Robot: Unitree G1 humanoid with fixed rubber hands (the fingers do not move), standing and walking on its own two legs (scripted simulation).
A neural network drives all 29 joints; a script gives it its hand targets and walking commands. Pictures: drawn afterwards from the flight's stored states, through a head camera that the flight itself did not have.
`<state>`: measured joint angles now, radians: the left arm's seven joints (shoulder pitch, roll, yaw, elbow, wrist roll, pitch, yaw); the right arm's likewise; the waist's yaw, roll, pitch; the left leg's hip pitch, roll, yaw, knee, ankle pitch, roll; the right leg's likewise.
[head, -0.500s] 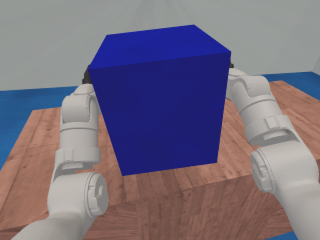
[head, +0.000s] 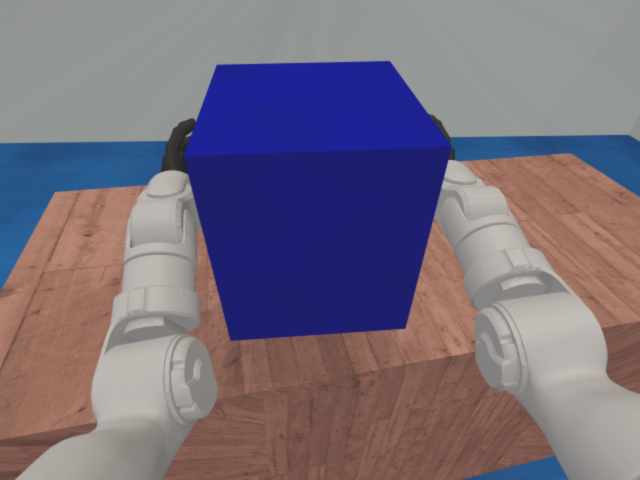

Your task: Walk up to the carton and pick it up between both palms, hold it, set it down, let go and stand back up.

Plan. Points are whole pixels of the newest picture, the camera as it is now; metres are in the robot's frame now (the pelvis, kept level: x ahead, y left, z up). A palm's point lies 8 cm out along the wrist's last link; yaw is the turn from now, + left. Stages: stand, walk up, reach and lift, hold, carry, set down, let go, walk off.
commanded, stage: set down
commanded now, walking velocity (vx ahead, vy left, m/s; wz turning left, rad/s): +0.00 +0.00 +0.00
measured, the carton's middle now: (311, 197) +0.40 +0.01 +0.20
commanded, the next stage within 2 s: none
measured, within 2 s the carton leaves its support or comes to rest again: neither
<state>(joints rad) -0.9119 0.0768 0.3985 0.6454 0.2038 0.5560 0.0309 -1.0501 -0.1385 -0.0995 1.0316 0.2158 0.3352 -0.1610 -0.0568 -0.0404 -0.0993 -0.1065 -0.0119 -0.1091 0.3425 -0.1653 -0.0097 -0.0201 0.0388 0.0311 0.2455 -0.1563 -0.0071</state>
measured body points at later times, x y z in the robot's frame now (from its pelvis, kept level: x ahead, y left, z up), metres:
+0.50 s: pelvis +0.01 +0.01 +0.00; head -0.04 +0.03 +0.45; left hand +0.43 +0.17 +0.21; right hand +0.43 -0.15 +0.22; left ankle +0.02 +0.12 -0.75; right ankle -0.01 -0.12 -0.75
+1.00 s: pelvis +0.01 +0.00 +0.00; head -0.02 +0.02 +0.45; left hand +0.43 +0.16 +0.16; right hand +0.43 -0.16 +0.17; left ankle +0.02 +0.12 -0.75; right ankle -0.01 -0.11 -0.75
